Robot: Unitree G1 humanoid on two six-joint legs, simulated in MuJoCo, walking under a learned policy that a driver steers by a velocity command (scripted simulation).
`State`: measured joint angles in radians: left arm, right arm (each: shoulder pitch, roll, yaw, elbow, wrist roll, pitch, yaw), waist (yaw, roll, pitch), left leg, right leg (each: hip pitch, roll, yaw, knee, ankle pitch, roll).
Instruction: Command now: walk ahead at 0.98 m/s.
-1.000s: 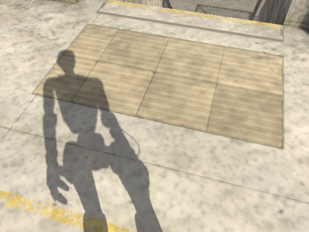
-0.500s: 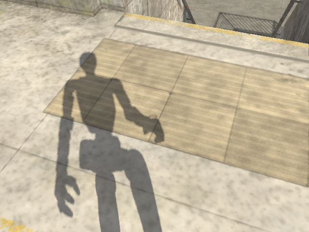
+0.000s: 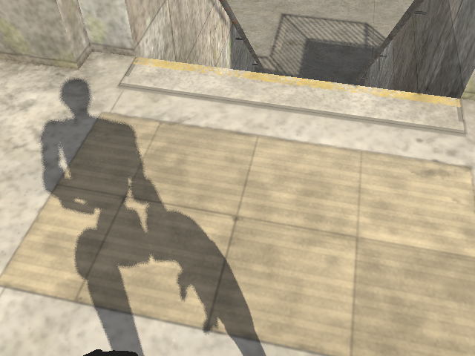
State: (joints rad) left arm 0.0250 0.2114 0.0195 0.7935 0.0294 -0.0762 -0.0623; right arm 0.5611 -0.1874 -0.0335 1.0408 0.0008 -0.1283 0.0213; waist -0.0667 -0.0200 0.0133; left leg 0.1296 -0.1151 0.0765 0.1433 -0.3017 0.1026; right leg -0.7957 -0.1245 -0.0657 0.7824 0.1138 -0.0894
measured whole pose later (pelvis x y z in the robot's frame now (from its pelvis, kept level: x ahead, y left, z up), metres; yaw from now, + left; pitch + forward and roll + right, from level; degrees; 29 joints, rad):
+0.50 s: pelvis +0.49 -0.04 +0.00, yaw -18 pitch +2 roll +0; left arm 0.52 0.26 0.08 0.96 -0.01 -0.10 -0.02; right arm -0.08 -0.23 0.03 0.63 -0.04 -0.09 0.03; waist 0.14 0.00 0.03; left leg -0.70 0.09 -0.06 0.61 0.06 -0.02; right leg 0.10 0.14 0.21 0.23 -0.34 -0.14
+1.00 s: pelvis +0.83 -0.13 -0.02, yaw -41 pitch +0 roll +3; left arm 0.03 0.32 0.06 0.59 0.02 -0.03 -0.04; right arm 0.22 -0.33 -0.06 0.82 0.03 -0.08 -0.02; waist -0.07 -0.02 0.11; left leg -0.13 0.06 0.21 0.83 -0.53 -0.01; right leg -0.51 0.01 -0.05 0.59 -0.05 -0.11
